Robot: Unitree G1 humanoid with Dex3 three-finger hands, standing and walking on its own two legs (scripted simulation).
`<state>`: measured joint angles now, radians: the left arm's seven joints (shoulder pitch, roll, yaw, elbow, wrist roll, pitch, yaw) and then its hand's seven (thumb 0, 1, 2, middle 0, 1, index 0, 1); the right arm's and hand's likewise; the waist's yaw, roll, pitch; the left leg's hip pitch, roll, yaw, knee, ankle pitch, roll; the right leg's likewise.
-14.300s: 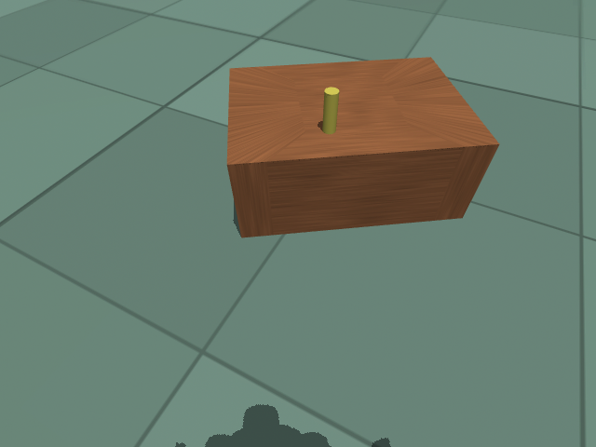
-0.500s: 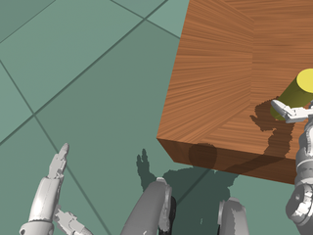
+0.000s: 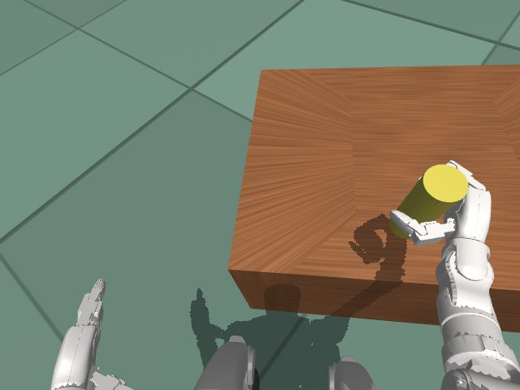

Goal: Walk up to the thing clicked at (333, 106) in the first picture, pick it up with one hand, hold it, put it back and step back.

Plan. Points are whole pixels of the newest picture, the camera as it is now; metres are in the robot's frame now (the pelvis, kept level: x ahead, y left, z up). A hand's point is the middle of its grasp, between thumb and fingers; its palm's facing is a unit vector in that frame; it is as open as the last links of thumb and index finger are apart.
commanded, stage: lift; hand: right
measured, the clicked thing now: (422, 207) +0.40 -0.19 +0.02
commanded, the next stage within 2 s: hold in 0.84 s
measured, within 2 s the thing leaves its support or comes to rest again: neither
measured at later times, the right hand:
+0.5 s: hand (429, 211) +0.37 -0.19 +0.06, palm faces +0.23 +0.97 +0.00, open 8.8 cm
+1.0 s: hand (436, 211) +0.35 -0.18 +0.09, palm faces +0.23 +0.97 +0.01, open 8.8 cm
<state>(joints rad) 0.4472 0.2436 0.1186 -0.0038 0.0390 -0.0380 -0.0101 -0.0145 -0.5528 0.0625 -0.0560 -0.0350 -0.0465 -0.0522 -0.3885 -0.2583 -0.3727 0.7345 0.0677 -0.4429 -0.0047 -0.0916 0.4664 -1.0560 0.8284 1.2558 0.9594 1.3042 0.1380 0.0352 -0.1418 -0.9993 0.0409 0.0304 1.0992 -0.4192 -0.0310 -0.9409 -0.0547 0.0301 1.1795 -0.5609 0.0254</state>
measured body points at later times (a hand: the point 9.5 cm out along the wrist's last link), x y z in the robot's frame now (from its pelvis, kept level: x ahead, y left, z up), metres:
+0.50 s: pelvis +0.00 +0.00 +0.03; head +0.07 -0.02 +0.47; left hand +0.16 +0.27 +0.01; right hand +0.35 -0.24 +0.06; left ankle +0.06 +0.14 -0.65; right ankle +0.00 -0.13 -0.65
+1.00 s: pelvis +0.01 +0.00 +0.04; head +0.05 -0.02 +0.49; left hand +0.16 +0.26 +0.01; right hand +0.33 -0.23 +0.09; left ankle +0.06 +0.14 -0.65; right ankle +0.00 -0.13 -0.65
